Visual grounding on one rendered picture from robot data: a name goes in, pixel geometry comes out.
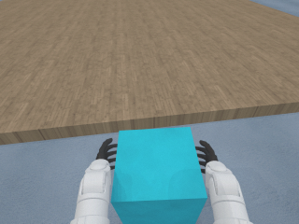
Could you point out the robot right forearm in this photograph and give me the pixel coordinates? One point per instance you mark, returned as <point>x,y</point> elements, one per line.
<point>225,194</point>

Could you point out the left robot hand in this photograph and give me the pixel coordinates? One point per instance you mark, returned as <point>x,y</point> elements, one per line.
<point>103,153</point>

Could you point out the robot left forearm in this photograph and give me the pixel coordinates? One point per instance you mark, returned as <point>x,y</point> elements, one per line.
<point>93,194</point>

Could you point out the carton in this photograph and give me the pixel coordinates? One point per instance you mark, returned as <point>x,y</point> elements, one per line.
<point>157,177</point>

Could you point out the right robot hand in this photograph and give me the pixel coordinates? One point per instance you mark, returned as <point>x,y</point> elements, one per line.
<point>210,154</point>

